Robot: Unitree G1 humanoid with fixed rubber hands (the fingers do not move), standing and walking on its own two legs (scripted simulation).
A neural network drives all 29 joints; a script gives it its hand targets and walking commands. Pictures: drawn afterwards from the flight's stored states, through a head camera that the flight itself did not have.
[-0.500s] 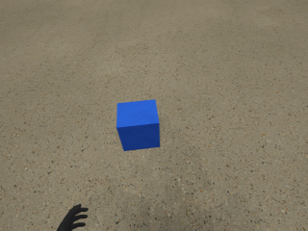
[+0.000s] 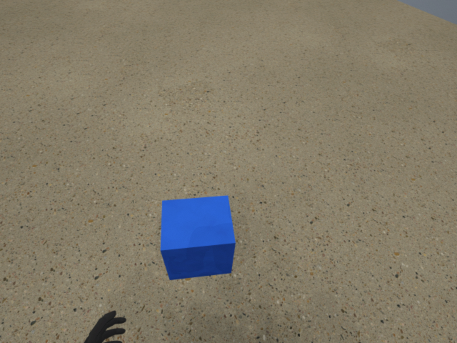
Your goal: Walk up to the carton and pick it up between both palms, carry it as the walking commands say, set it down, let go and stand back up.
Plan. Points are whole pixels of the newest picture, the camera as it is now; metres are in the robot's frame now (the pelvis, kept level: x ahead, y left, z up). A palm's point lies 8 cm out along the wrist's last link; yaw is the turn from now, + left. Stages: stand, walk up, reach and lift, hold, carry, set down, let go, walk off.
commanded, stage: walk up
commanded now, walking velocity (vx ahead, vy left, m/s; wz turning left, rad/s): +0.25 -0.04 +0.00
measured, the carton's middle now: (198, 238) +0.62 +0.12 -0.61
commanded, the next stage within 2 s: none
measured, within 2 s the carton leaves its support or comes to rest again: neither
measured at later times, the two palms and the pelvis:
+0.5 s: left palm (95, 308) +0.22 +0.27 -0.14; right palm (339, 277) +0.27 -0.22 -0.09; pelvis +0.17 +0.03 +0.00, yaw +0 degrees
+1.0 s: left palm (95, 275) +0.28 +0.29 -0.13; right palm (333, 279) +0.27 -0.22 -0.10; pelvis +0.18 +0.04 -0.01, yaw +1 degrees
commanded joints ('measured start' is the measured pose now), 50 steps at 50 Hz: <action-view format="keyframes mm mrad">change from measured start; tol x32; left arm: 1 32 69 -6 -57 2 18 -15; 5 360 309 64 35 9 -23 14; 50 43 134 37 -93 -4 165 17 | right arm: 1 51 -176 -77 31 -31 3 -21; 50 -148 -210 -76 -56 -29 107 -45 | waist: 1 -26 199 77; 5 105 -305 -312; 15 4 -258 -202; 18 -64 263 -205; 37 94 -265 -134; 50 -15 145 77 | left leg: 1 3 200 -133 -148 1012 85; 3 -6 103 -72 64 866 18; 6 -460 -41 -105 583 -211 -54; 14 -255 -9 -28 51 -150 -69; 20 297 358 -349 -101 1623 124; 35 -106 44 -17 207 813 -41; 37 -315 -84 -90 434 -294 -65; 44 -92 -47 -61 -63 5 -47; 47 15 401 -439 -232 941 151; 50 -308 399 -439 -340 312 206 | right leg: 1 26 24 -128 -507 129 20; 6 681 -429 373 -581 1242 -262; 15 359 -168 71 -529 786 -142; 19 -83 62 3 -155 -153 -22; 28 2 45 -71 -406 26 17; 32 231 6 -59 -612 437 -13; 37 394 -421 289 -535 1731 -323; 45 93 -162 93 -509 708 -110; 47 -148 93 -64 -79 -151 -7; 50 -69 36 82 163 -96 4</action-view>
